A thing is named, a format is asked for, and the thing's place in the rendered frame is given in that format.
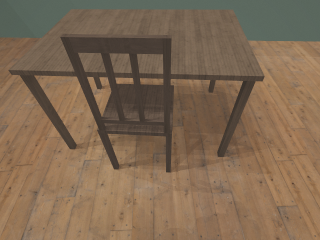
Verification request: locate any chair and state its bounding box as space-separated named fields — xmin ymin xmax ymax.
xmin=60 ymin=34 xmax=174 ymax=173

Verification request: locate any table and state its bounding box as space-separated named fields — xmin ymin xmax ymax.
xmin=8 ymin=9 xmax=265 ymax=157

